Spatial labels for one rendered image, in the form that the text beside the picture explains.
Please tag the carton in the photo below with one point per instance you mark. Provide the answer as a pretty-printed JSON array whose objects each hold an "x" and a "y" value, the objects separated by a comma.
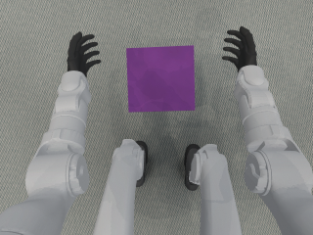
[{"x": 161, "y": 79}]

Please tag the robot left forearm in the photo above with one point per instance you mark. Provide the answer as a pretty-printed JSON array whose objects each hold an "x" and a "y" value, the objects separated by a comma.
[{"x": 69, "y": 118}]

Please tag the right robot hand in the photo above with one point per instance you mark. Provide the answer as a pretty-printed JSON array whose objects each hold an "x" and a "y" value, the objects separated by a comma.
[{"x": 246, "y": 53}]

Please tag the robot right forearm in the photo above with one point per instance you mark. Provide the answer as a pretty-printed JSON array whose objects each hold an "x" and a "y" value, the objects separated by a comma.
[{"x": 259, "y": 114}]

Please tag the left robot hand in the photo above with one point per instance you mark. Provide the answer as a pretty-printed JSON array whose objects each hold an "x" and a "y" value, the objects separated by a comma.
[{"x": 76, "y": 60}]

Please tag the left robot upper arm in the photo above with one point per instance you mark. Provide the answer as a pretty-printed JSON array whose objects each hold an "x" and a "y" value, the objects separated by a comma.
[{"x": 53, "y": 182}]

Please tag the robot right foot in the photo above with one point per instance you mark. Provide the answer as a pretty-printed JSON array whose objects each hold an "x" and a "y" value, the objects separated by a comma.
[{"x": 189, "y": 155}]

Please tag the right robot thigh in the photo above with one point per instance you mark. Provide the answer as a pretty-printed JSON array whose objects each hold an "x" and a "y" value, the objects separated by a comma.
[{"x": 219, "y": 214}]

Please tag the right robot upper arm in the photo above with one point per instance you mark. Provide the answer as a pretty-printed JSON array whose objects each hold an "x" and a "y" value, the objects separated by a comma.
[{"x": 283, "y": 180}]

